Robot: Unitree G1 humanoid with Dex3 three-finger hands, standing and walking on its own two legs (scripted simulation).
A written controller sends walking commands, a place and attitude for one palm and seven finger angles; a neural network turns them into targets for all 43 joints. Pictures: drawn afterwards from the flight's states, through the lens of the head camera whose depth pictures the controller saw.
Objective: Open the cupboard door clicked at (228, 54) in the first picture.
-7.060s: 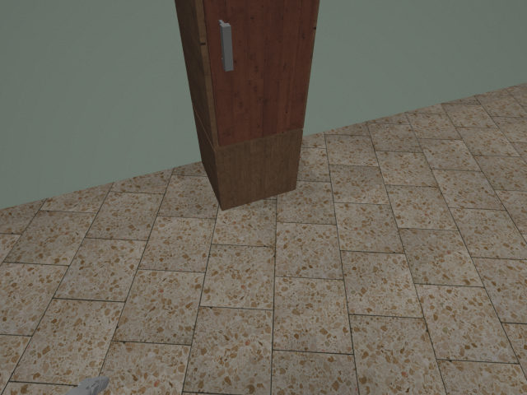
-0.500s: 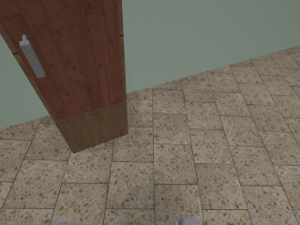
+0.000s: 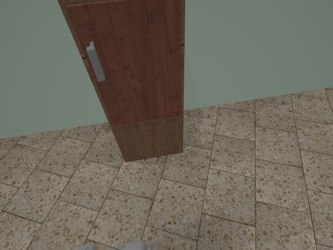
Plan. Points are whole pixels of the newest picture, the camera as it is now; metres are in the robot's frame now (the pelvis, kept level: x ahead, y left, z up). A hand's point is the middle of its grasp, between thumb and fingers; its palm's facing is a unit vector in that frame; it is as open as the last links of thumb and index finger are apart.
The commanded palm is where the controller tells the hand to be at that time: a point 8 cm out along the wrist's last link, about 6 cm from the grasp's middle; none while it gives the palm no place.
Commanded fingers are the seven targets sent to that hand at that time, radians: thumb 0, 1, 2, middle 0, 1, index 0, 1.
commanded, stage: turn to face it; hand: left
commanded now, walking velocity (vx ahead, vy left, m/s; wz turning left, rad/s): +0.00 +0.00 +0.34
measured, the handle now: (96, 61) +0.74 +0.28 +0.06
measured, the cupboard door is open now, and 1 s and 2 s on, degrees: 0 0 0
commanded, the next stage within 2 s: take the last steps up to it in 0.26 s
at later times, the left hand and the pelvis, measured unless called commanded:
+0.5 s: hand out of the picture +0.01 +0.28 -0.17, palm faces +0.19 -0.96 -0.22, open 7.4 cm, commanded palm none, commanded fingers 0.00 0.90 0.90 -0.20 -0.30 -0.20 -0.30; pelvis -0.01 +0.07 +0.00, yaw +8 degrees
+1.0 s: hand out of the picture +0.00 +0.16 -0.16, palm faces +0.23 -0.96 -0.17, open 7.3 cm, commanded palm none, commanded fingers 0.00 0.90 0.90 -0.20 -0.30 -0.20 -0.30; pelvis +0.09 +0.02 +0.00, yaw +10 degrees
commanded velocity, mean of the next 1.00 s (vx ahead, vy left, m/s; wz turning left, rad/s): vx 0.18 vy -0.05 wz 0.09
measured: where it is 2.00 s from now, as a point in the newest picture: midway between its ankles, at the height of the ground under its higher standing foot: outside the picture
